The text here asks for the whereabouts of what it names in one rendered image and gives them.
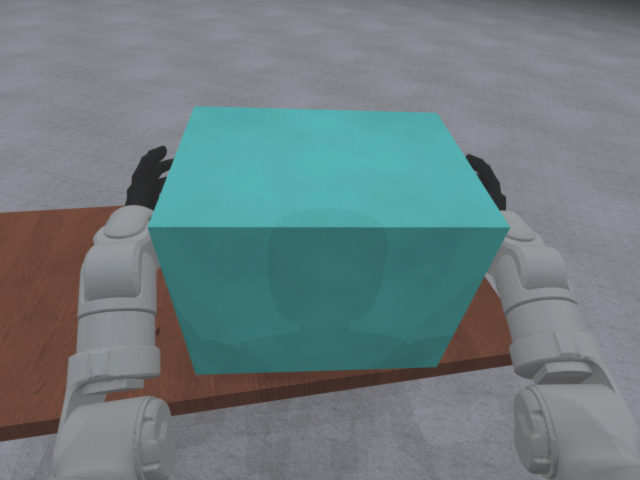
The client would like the robot left upper arm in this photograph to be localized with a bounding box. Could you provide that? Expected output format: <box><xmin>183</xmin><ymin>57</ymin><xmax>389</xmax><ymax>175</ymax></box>
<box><xmin>46</xmin><ymin>395</ymin><xmax>176</xmax><ymax>480</ymax></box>

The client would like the robot right upper arm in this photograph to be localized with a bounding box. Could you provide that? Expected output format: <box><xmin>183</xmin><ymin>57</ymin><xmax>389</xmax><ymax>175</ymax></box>
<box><xmin>514</xmin><ymin>384</ymin><xmax>640</xmax><ymax>480</ymax></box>

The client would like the carton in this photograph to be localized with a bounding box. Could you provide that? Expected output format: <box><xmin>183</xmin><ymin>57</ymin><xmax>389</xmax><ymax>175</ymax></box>
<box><xmin>148</xmin><ymin>106</ymin><xmax>510</xmax><ymax>375</ymax></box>

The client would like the right robot hand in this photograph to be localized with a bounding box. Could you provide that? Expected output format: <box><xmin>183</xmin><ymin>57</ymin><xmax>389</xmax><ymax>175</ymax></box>
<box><xmin>466</xmin><ymin>154</ymin><xmax>506</xmax><ymax>211</ymax></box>

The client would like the table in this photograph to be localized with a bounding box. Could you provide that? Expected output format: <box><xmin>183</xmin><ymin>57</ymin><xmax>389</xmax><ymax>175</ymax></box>
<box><xmin>0</xmin><ymin>206</ymin><xmax>513</xmax><ymax>442</ymax></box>

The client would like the left robot hand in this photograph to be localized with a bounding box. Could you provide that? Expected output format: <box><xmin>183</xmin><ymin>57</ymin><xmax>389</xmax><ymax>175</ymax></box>
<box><xmin>125</xmin><ymin>146</ymin><xmax>174</xmax><ymax>211</ymax></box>

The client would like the robot right forearm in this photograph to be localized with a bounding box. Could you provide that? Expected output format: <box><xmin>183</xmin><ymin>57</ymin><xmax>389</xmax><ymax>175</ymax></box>
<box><xmin>487</xmin><ymin>210</ymin><xmax>640</xmax><ymax>449</ymax></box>

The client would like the robot left forearm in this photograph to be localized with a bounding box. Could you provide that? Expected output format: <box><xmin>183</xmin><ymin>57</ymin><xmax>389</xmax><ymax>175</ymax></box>
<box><xmin>52</xmin><ymin>205</ymin><xmax>160</xmax><ymax>478</ymax></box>

